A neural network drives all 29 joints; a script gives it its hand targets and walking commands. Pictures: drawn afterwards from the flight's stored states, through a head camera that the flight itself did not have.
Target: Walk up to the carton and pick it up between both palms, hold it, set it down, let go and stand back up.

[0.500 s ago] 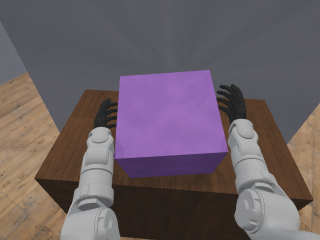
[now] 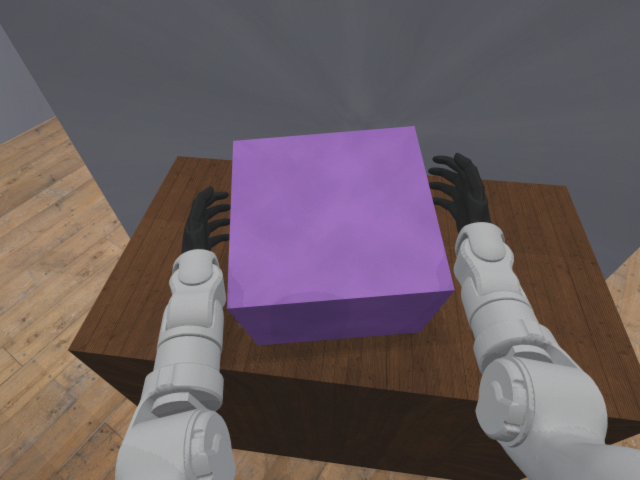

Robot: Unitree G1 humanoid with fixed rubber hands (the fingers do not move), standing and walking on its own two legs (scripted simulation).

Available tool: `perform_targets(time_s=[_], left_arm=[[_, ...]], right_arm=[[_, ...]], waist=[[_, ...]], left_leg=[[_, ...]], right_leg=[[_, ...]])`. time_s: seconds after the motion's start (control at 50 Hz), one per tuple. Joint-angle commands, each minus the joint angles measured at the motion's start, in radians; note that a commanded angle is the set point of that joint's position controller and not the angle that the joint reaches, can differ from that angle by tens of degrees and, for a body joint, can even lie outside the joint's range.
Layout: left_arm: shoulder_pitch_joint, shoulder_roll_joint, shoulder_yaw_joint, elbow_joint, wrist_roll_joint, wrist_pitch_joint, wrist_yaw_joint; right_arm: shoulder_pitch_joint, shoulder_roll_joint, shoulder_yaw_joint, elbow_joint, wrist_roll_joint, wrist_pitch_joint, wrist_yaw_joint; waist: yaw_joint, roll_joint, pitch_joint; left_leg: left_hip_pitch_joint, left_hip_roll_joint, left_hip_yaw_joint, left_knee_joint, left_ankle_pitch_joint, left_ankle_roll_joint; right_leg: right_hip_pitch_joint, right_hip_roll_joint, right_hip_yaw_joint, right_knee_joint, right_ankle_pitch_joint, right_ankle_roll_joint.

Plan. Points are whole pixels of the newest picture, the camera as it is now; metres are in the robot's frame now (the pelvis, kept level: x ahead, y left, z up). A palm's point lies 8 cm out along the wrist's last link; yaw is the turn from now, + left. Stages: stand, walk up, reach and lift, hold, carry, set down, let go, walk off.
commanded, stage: set down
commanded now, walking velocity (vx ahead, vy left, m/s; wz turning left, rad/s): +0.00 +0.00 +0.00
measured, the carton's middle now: (331, 241) +0.45 +0.01 +0.00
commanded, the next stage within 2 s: none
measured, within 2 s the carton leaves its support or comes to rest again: neither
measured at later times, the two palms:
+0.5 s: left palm (211, 245) +0.38 +0.17 +0.08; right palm (481, 214) +0.42 -0.18 +0.10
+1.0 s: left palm (214, 238) +0.40 +0.17 +0.08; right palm (480, 216) +0.43 -0.18 +0.09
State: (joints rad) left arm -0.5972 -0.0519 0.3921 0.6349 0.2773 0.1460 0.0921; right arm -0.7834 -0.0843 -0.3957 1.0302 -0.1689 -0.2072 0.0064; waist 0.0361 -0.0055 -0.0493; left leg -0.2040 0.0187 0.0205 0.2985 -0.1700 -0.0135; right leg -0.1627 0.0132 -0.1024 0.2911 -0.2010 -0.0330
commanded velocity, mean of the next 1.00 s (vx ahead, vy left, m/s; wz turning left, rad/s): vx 0.00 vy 0.00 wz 0.00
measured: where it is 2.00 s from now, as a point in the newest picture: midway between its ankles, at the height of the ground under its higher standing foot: outside the picture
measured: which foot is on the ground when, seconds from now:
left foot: down 0.00-1.00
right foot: down 0.00-1.00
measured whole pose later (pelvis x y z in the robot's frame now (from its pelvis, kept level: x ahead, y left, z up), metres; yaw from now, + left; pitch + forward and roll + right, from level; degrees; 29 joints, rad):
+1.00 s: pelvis -0.02 +0.00 +0.00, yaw -4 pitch +13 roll +0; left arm -0.77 -0.07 0.48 0.78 0.27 0.10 0.11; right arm -0.93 -0.19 -0.52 1.20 -0.21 -0.18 0.10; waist 0.12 -0.02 -0.13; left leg -0.39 0.03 0.11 0.30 -0.14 0.00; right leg -0.39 0.02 -0.06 0.32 -0.16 -0.04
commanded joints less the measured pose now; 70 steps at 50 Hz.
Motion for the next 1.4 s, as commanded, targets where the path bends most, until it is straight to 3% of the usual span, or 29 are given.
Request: perform_targets(time_s=[0.0, 0.1, 0.22, 0.26, 0.28, 0.36, 0.42, 0.56, 0.62, 0.9, 1.16, 1.38], left_arm=[[-0.644, -0.452, -0.375, -0.167, -0.051, -0.109, -0.12], [-0.626, -0.447, -0.361, -0.149, -0.048, -0.103, -0.091], [-0.605, -0.4, -0.273, -0.089, -0.016, -0.114, -0.077], [-0.629, -0.388, -0.244, -0.077, -0.012, -0.111, -0.074], [-0.64, -0.382, -0.231, -0.07, -0.007, -0.112, -0.073], [-0.669, -0.373, -0.216, -0.054, -0.008, -0.111, -0.078], [-0.685, -0.369, -0.193, -0.04, -0.004, -0.113, -0.085], [-0.739, -0.363, -0.156, -0.004, -0.006, -0.119, -0.088], [-0.743, -0.369, -0.148, 0.008, -0.006, -0.117, -0.084], [-0.709, -0.374, -0.14, 0.051, -0.019, -0.119, -0.055], [-0.653, -0.4, -0.151, 0.061, -0.004, -0.116, -0.055], [-0.583, -0.395, -0.12, 0.105, 0.019, -0.129, -0.086]], right_arm=[[-0.492, 0.374, 0.299, -0.043, -0.014, -0.056, 0.175], [-0.552, 0.336, 0.29, -0.035, 0.033, -0.074, 0.192], [-0.592, 0.338, 0.307, 0.004, 0.061, -0.065, 0.202], [-0.618, 0.323, 0.271, 0.013, 0.047, -0.048, 0.211], [-0.618, 0.329, 0.254, 0.017, 0.035, -0.043, 0.213], [-0.627, 0.334, 0.228, 0.036, 0.008, -0.028, 0.209], [-0.624, 0.349, 0.198, 0.051, -0.026, -0.017, 0.21], [-0.612, 0.35, 0.101, 0.091, -0.109, 0.002, 0.224], [-0.609, 0.343, 0.078, 0.101, -0.123, 0.003, 0.236], [-0.646, 0.287, 0.091, 0.132, -0.088, -0.006, 0.262], [-0.614, 0.274, 0.075, 0.145, -0.102, -0.021, 0.26], [-0.573, 0.309, 0.079, 0.126, -0.126, -0.027, 0.25]], waist=[[-0.035, -0.029, -0.578], [-0.001, -0.022, -0.558], [0.086, -0.051, -0.506], [0.091, -0.059, -0.461], [0.098, -0.065, -0.455], [0.098, -0.057, -0.5], [0.095, -0.08, -0.548], [0.062, -0.1, -0.594], [0.062, -0.09, -0.604], [0.095, -0.088, -0.591], [0.09, -0.064, -0.608], [0.085, -0.103, -0.536]], left_leg=[[0.259, 0.012, 0.037, 0.086, 0.573, -0.042], [0.29, 0.029, 0.036, 0.1, 0.612, -0.045], [0.136, 0.024, 0.067, 0.059, 0.503, -0.018], [0.083, 0.021, 0.077, 0.013, 0.359, -0.005], [0.077, 0.023, 0.084, 0.008, 0.337, 0.001], [0.059, 0.014, 0.095, 0.015, 0.358, 0.006], [-0.015, 0.008, 0.098, 0.002, 0.301, 0.021], [-0.066, 0.001, 0.095, -0.01, 0.219, 0.039], [-0.039, 0.003, 0.093, -0.002, 0.238, 0.035], [0.043, 0.021, 0.093, 0.042, 0.37, 0.016], [0.096, 0.024, 0.085, 0.077, 0.482, 0.001], [-0.041, 0.013, 0.088, 0.044, 0.39, 0.029]], right_leg=[[0.218, -0.016, -0.013, 0.087, 0.729, 0.065], [0.143, 0.01, -0.008, 0.062, 0.609, 0.046], [0.218, -0.003, 0.032, 0.076, 0.631, 0.048], [0.192, -0.004, 0.036, 0.041, 0.446, 0.046], [0.178, -0.011, 0.041, 0.037, 0.426, 0.044], [0.181, -0.023, 0.042, 0.06, 0.536, 0.054], [0.227, -0.04, 0.057, 0.078, 0.574, 0.065], [0.191, -0.055, 0.05, 0.088, 0.52, 0.077], [0.15, -0.049, 0.036, 0.085, 0.492, 0.072], [0.023, -0.016, 0.024, 0.062, 0.434, 0.047], [-0.031, -0.003, 0.013, 0.057, 0.472, 0.04], [0.076, -0.026, 0.035, 0.087, 0.553, 0.056]])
